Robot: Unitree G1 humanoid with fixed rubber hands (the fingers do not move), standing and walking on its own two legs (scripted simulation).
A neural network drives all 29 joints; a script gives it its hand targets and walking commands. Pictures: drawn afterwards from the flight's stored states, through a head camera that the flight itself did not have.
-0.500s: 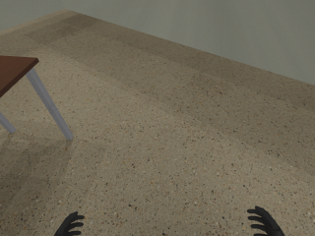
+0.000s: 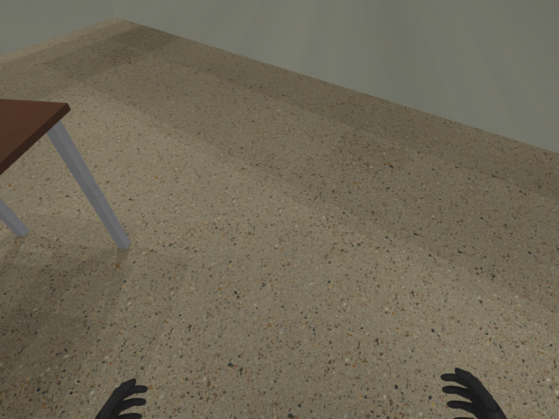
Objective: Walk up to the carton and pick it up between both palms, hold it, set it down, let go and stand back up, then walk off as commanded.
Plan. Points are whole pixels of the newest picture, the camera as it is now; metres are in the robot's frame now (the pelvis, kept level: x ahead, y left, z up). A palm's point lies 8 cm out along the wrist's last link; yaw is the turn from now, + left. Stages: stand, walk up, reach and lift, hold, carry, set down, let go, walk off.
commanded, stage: stand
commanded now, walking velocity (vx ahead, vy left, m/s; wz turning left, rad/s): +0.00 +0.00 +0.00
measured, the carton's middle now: out of the picture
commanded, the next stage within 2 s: none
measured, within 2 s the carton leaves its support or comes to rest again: neither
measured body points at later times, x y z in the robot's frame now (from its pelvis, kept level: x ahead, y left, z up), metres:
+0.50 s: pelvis -0.01 +0.00 +0.00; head -0.01 +0.00 +0.45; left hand +0.13 +0.29 -0.09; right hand +0.15 -0.26 -0.08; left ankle +0.01 +0.12 -0.72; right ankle +0.00 -0.12 -0.72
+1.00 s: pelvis -0.02 +0.01 +0.01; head -0.02 +0.01 +0.45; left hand +0.11 +0.29 -0.09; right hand +0.14 -0.26 -0.08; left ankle +0.01 +0.12 -0.72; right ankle +0.00 -0.12 -0.72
